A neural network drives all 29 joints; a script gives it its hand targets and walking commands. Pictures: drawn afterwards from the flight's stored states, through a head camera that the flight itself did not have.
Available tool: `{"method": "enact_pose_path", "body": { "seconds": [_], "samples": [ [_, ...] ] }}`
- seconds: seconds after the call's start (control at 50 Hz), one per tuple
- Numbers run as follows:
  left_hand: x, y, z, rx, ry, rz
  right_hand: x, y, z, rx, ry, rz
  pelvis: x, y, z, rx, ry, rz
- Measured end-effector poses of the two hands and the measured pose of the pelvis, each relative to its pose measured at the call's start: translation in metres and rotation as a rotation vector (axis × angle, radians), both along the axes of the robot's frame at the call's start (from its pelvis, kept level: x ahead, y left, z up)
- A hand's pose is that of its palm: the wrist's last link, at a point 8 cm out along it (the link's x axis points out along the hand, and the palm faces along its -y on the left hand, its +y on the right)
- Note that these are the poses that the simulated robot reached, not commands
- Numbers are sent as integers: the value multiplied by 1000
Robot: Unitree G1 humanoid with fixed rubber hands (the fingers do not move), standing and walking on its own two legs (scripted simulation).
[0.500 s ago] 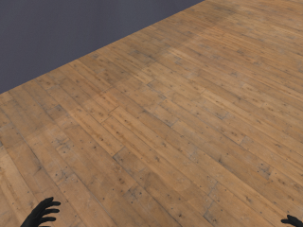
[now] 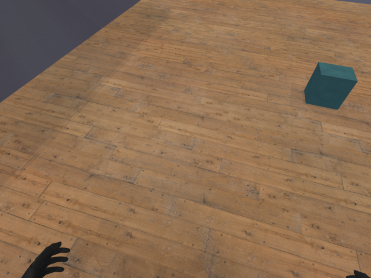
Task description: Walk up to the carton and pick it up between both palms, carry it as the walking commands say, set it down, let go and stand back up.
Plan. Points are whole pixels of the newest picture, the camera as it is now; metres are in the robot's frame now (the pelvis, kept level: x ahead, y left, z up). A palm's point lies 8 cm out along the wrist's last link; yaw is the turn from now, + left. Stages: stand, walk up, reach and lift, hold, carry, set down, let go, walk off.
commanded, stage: walk up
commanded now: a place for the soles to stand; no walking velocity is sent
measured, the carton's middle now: (328, 86) +1.67 -1.28 -0.62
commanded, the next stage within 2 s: none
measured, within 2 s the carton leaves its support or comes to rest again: neither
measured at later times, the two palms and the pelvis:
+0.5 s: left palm (110, 179) +0.40 +0.21 -0.08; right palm out of the picture +0.16 -0.43 -0.05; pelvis +0.17 -0.06 +0.00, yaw -17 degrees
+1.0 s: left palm (161, 126) +0.63 +0.08 -0.10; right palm out of the picture +0.27 -0.48 -0.05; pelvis +0.36 -0.14 +0.00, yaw -30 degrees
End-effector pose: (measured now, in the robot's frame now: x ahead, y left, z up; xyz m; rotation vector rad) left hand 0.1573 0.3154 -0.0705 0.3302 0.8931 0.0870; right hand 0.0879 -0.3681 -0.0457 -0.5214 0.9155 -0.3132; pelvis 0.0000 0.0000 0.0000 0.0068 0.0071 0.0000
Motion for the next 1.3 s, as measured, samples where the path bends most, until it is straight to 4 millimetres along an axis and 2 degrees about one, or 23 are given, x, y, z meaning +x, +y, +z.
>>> {"method": "enact_pose_path", "body": {
  "seconds": [0.08,0.12,0.14,0.2,0.32,0.36,0.44,0.54,0.6,0.64,0.7,0.84,0.9,0.98,1.06,1.12,1.18,1.22,1.3],
  "samples": [
    [73,-37,-1,12,-40,-110,-19,-36,-9,-13,40,-100,31,-19,-10,14,9,-84],
    [98,-52,-8,19,-58,-140,-21,-49,-21,-10,64,-133,44,-31,-20,16,-3,-109],
    [104,-58,-10,19,-55,-145,-18,-49,-24,0,68,-142,50,-34,-21,11,-8,-117],
    [116,-61,-12,20,-42,-127,9,-41,-28,38,59,-135,69,-40,-18,0,-10,-143],
    [137,-48,-21,7,-30,-64,79,-28,-26,47,21,-73,109,-38,-19,-18,4,-153],
    [151,-50,-24,3,-11,-74,90,-28,-23,40,-5,-89,124,-38,-19,-18,10,-180],
    [200,-74,-19,1,20,-154,85,-42,-9,31,-16,-184,153,-46,-8,-10,4,-255],
    [277,-128,-9,16,18,-305,62,-71,-1,23,5,-319,190,-68,0,1,-3,-337],
    [318,-163,-14,29,3,-376,52,-94,-9,17,35,-382,211,-89,-10,10,10,-393],
    [337,-179,-23,39,-15,-392,53,-105,-21,20,64,-407,223,-102,-21,7,-2,-405],
    [353,-186,-25,46,-9,-378,82,-106,-26,47,58,-407,244,-112,-20,-16,-1,-425],
    [387,-176,-42,29,20,-310,177,-108,-27,53,18,-341,298,-118,-24,-43,27,-433],
    [415,-188,-44,21,38,-338,191,-107,-20,48,-6,-374,322,-122,-19,-45,20,-460],
    [462,-223,-31,20,41,-423,183,-113,-4,41,-1,-467,351,-135,-5,-38,12,-508],
    [513,-271,-16,30,20,-521,163,-125,3,43,29,-560,378,-154,4,-26,0,-549],
    [551,-314,-9,31,-8,-587,150,-137,1,51,71,-619,395,-174,4,-12,5,-581],
    [580,-356,-12,37,-41,-642,143,-153,-13,66,111,-663,411,-197,-7,9,9,-616],
    [590,-372,-19,41,-55,-652,149,-163,-27,83,124,-676,420,-211,-17,6,-6,-625],
    [604,-377,-16,48,-57,-616,195,-174,-36,123,92,-651,442,-228,-14,-20,-13,-639]
  ]
}}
